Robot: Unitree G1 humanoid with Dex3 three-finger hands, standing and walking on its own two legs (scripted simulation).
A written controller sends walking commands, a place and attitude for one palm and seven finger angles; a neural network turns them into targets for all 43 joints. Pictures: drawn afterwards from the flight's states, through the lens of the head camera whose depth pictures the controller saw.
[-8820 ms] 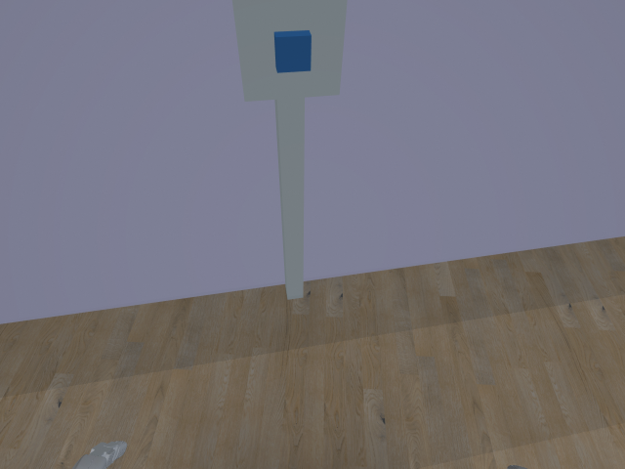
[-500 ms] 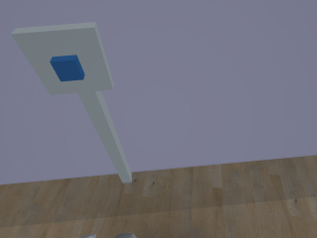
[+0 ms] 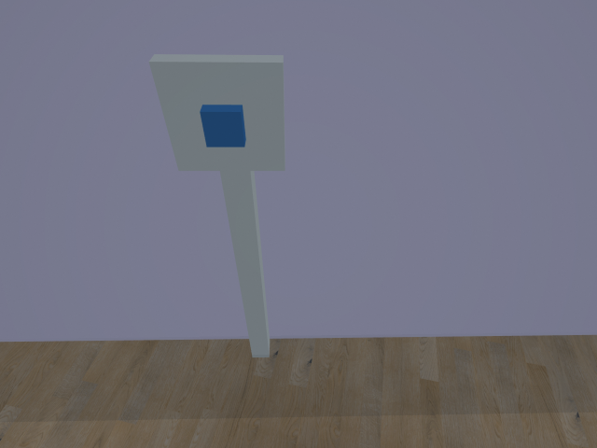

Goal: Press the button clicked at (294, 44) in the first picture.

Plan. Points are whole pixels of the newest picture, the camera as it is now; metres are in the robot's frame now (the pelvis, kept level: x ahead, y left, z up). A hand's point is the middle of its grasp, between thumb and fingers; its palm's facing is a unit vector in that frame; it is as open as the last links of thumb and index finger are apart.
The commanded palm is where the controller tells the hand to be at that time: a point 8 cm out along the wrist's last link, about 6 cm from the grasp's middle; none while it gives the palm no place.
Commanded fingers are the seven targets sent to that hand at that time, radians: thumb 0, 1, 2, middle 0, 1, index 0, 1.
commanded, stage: come to a stop and stand still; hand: left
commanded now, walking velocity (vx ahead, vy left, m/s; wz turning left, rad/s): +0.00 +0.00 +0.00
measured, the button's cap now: (224, 125) +0.55 +0.17 +0.17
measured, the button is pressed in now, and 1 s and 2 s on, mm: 0 0 0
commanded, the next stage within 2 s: look again from close up in 0.56 s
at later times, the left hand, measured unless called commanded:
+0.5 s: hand out of the picture -0.02 +0.21 -0.16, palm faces +0.03 -0.98 -0.19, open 7.3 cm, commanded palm none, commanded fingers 0.00 0.90 0.90 -0.20 -0.30 -0.20 -0.30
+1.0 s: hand out of the picture -0.02 +0.17 -0.16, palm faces +0.03 -0.99 -0.15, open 7.4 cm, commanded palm none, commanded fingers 0.00 0.90 0.90 -0.20 -0.30 -0.20 -0.30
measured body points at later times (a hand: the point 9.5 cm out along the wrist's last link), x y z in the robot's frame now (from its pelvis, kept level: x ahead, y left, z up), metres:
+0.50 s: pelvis -0.03 +0.03 +0.01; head -0.03 +0.04 +0.46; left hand -0.02 +0.26 -0.15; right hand -0.04 -0.20 -0.15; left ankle +0.00 +0.07 -0.73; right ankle +0.03 -0.10 -0.73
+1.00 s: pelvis +0.00 +0.02 +0.01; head +0.01 +0.02 +0.46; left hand -0.02 +0.22 -0.15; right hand +0.02 -0.21 -0.14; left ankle +0.00 +0.07 -0.73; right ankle +0.03 -0.10 -0.73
